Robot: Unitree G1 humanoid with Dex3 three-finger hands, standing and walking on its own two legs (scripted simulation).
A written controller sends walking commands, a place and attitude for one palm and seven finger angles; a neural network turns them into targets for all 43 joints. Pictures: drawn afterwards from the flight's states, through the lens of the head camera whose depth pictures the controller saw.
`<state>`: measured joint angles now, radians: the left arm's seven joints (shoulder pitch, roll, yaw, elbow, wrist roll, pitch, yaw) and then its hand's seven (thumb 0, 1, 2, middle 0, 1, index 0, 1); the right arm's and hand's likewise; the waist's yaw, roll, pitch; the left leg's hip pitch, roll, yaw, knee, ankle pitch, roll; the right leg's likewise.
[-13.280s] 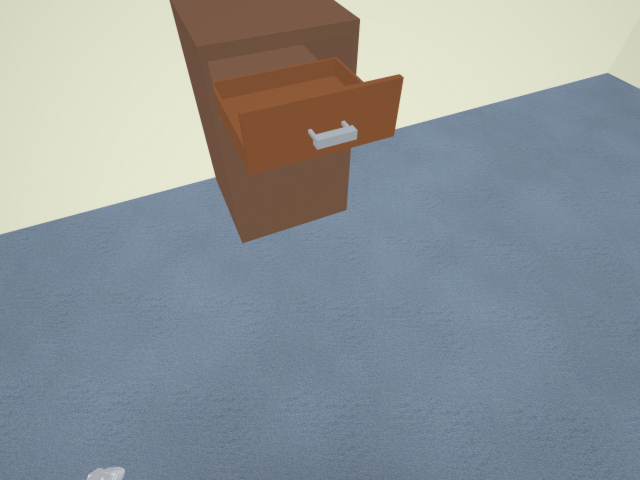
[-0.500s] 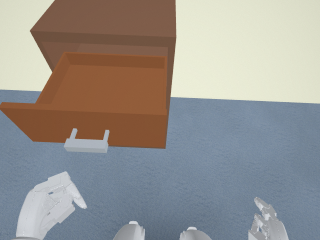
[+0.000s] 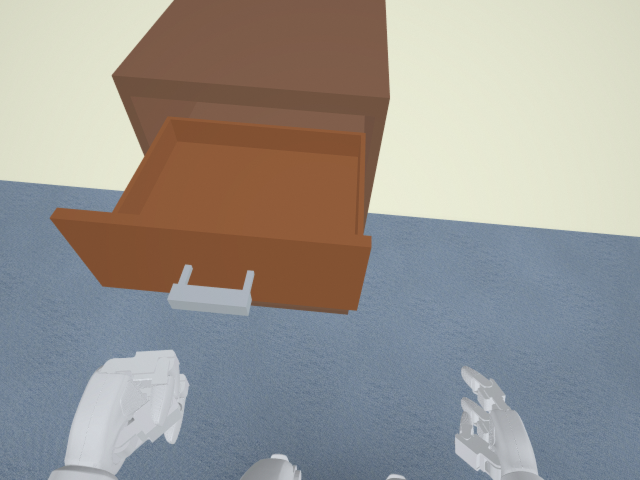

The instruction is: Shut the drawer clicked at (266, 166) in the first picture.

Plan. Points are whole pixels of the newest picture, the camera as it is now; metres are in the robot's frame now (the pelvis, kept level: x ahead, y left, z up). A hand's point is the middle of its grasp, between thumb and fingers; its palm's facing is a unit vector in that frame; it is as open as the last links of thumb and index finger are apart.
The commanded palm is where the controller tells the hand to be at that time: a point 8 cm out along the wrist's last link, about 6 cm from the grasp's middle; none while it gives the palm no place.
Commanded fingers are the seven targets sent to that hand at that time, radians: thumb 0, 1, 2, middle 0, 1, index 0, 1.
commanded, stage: raise the hand and make a fist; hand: left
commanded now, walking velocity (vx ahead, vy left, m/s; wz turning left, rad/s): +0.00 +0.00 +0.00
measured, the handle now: (214, 286) +0.38 +0.20 -0.03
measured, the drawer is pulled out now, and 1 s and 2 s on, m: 0.30 0.30 0.30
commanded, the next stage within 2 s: bring the fist close to the handle in 0.36 s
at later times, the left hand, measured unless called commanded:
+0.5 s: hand (178, 401) +0.19 +0.17 +0.06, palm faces +0.02 -1.00 -0.07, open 3.3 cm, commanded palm +0.16 +0.23 +0.07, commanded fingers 0.00 0.90 0.90 -1.40 -1.60 -1.40 -1.60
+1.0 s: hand (197, 383) +0.22 +0.17 +0.02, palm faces +0.00 -1.00 -0.06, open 3.3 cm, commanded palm +0.20 +0.23 +0.02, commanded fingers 0.00 0.90 0.90 -1.40 -1.60 -1.40 -1.60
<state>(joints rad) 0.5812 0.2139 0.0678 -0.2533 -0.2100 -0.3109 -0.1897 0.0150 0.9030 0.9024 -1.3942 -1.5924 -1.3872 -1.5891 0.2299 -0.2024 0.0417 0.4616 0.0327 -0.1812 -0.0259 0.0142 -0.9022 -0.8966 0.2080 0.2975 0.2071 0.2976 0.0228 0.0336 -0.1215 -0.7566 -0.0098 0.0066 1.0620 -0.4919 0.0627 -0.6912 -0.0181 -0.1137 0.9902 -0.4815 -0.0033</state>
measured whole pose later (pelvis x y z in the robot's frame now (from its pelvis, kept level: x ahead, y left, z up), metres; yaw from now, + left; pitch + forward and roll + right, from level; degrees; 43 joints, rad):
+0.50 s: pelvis +0.00 -0.02 +0.00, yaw +0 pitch +11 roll -3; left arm 0.58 0.24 0.14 -0.19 -0.25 -0.34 -0.20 0.02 0.90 0.90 -1.40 -1.60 -1.39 -1.60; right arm 0.24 -0.22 0.01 0.50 0.04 -0.19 -0.04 0.02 -0.90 -0.90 0.20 0.30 0.20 0.30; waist 0.00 0.03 -0.13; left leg -0.75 0.01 0.00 1.05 -0.49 0.04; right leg -0.69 0.00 -0.12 0.99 -0.49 -0.03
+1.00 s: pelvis +0.00 -0.03 -0.02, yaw -1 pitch +16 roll -2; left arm 0.37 0.25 0.20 0.07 -0.28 -0.43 -0.29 0.02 0.90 0.90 -1.40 -1.60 -1.39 -1.60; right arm 0.21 -0.23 0.00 0.55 0.03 -0.19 -0.05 0.01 -0.90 -0.90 0.21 0.30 0.20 0.30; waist -0.01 0.02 -0.14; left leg -0.92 0.02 -0.01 1.17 -0.53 0.02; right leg -0.86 0.01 -0.13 1.12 -0.53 -0.05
